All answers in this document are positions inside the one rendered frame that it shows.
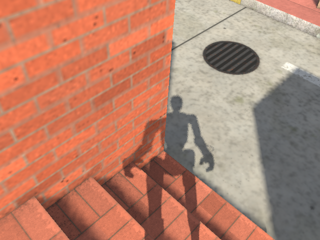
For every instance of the stairs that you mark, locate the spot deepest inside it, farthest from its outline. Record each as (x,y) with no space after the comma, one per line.
(161,201)

